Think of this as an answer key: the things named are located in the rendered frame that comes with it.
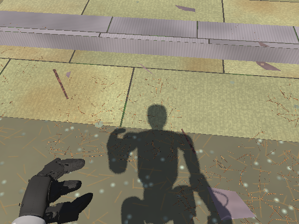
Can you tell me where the robot left hand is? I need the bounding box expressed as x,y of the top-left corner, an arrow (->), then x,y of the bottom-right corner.
19,158 -> 93,224

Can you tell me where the left robot forearm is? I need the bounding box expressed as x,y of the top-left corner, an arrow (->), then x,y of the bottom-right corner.
11,215 -> 46,224

